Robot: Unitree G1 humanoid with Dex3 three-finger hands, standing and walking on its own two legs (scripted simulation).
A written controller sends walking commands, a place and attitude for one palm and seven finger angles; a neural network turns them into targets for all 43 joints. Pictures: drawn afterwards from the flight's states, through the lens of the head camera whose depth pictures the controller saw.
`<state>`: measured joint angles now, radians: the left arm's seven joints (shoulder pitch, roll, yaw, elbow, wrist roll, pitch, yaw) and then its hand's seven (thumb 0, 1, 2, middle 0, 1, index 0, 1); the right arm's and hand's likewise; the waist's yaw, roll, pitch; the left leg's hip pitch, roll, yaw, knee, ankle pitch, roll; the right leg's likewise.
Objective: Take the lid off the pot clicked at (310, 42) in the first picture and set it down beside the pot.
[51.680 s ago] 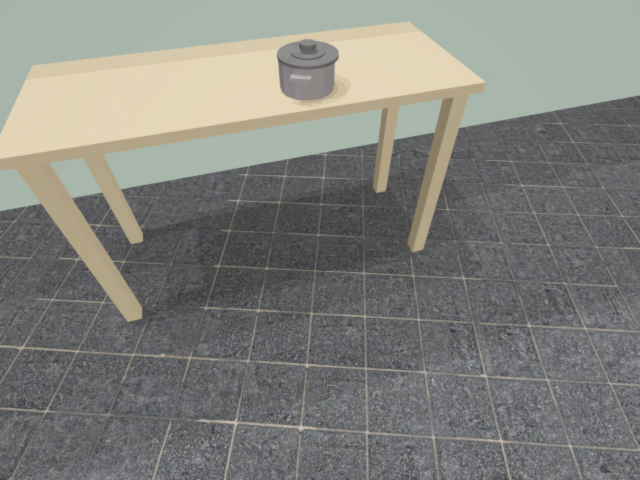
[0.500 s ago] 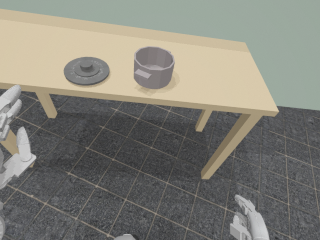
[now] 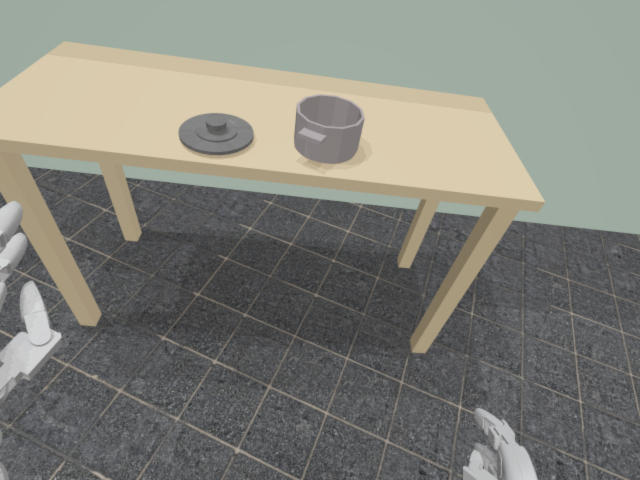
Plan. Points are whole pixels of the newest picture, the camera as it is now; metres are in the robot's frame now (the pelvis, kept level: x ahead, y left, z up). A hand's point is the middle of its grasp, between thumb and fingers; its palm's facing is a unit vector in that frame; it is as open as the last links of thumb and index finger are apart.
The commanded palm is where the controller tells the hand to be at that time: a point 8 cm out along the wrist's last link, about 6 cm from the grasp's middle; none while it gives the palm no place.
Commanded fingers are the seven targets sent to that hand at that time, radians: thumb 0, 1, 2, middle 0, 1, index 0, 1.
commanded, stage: stop stepping back and stand still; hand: left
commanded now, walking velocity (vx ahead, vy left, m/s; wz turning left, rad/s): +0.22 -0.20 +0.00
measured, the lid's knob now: (216, 123) +0.79 +0.27 +0.02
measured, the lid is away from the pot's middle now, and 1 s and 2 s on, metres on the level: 0.24 0.24 0.24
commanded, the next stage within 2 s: let the arm hang, fingers relaxed in 1.36 s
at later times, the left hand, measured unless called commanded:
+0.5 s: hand out of the picture +0.12 +0.22 -0.17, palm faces +0.10 -0.98 -0.20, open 7.4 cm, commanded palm none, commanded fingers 0.00 0.90 0.90 -0.20 -0.30 -0.20 -0.30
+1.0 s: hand out of the picture +0.16 +0.21 -0.16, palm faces +0.08 -0.97 -0.23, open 7.4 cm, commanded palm none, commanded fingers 0.00 0.90 0.90 -0.20 -0.30 -0.20 -0.30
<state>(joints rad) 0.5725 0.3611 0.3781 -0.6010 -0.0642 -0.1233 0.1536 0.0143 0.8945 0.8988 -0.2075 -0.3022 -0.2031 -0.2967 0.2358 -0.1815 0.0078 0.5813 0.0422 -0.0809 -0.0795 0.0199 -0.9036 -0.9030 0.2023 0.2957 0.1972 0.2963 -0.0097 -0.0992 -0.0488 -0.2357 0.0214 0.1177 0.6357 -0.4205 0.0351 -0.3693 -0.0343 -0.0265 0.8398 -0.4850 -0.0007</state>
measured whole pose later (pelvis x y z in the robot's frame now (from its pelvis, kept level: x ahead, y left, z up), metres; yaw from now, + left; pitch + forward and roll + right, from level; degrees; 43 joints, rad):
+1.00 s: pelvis +0.11 +0.02 +0.01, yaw +4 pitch +1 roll -2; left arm 0.18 0.19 0.03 1.00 0.01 0.01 0.03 0.01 0.91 0.90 -0.20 -0.30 -0.20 -0.30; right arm 0.30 -0.14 -0.06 1.01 -0.01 0.02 -0.05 0.02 -0.93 -0.90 0.20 0.30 0.20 0.30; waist -0.02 0.03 0.07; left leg -0.08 0.04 0.10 0.50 -0.44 0.02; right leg -0.17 -0.01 -0.04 0.55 -0.35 0.00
